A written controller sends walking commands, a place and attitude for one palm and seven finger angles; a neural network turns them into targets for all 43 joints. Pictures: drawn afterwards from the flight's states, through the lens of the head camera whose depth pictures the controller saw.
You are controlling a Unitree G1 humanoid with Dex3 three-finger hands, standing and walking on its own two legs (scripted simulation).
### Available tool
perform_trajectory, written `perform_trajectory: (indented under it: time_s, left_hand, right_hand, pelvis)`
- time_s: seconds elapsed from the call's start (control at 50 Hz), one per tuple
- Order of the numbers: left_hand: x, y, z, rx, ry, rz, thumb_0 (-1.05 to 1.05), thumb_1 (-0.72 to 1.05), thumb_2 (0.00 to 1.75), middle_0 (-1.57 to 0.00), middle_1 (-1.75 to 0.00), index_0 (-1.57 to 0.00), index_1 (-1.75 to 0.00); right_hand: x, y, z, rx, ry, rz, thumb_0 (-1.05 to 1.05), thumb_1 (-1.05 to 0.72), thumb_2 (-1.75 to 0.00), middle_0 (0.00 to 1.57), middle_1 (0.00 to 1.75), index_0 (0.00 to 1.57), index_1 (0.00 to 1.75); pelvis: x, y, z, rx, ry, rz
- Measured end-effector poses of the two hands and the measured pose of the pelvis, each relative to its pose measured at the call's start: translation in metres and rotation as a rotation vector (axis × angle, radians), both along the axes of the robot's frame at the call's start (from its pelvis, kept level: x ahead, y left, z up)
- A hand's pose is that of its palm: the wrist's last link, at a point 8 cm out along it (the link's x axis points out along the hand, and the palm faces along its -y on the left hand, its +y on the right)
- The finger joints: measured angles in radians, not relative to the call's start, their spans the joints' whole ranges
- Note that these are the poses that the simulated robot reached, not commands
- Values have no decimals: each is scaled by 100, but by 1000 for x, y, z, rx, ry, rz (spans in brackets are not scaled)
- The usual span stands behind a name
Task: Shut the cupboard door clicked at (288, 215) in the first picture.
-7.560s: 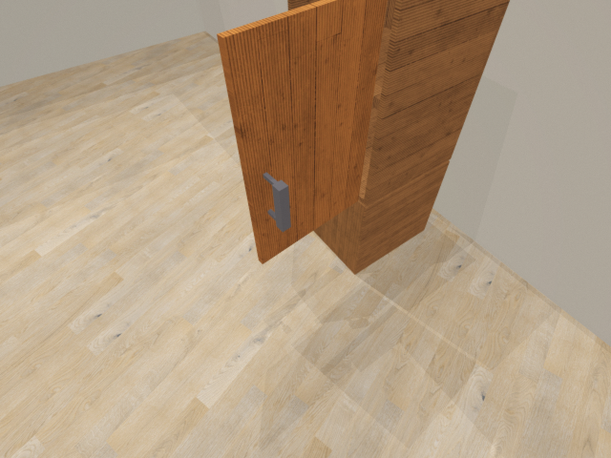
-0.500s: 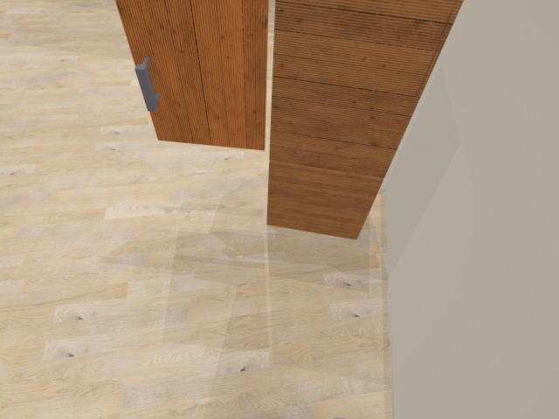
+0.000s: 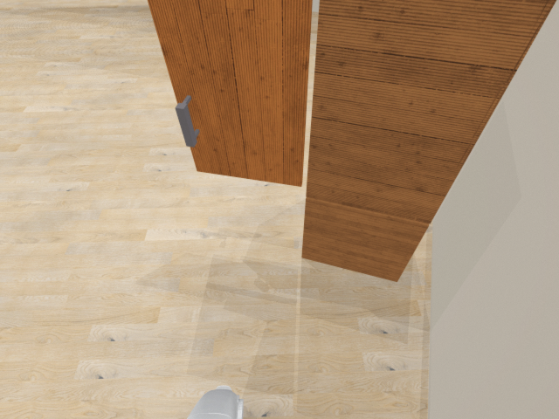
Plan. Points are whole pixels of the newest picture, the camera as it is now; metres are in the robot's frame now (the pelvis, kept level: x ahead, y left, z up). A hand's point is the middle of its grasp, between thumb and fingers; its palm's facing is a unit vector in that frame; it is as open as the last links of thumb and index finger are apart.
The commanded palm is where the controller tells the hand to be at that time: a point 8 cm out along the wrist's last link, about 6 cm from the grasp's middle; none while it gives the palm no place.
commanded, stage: take the last steps up to it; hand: left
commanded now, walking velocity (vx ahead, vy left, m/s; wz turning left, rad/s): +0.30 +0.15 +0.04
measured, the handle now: (189, 121) +0.86 +0.33 -0.12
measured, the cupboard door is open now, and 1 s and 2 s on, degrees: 95 95 95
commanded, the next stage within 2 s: come to a stop and stand still in 0.70 s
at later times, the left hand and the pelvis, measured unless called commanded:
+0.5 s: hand (151, 325) +0.29 +0.27 -0.16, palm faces -0.01 -0.97 -0.24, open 7.4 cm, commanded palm none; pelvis +0.18 +0.08 -0.01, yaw -3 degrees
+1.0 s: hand (147, 315) +0.32 +0.30 -0.20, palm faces +0.02 -0.98 -0.21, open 7.3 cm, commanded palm none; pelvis +0.34 +0.12 -0.02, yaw -3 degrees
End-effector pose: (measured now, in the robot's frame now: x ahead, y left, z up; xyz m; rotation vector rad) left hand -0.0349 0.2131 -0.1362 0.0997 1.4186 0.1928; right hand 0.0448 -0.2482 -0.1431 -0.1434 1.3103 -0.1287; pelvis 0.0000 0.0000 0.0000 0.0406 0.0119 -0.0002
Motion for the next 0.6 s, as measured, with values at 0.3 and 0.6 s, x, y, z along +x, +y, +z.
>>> perform_trajectory:
  time_s: [0.3,0.6]
  left_hand:
    - [102,93,-30,6,80,20,1,91,90,-20,-30,-20,-30]
    - [387,89,6,72,-350,-208,0,91,90,-20,-30,-20,-30]
  right_hand:
    - [157,102,-7,-14,-168,70,0,-91,-90,20,30,20,30]
    - [116,94,-30,31,151,-111,0,-92,-90,20,30,20,30]
  pelvis:
    - [108,74,-21,-22,-8,-15]
    - [218,73,-21,14,-15,-56]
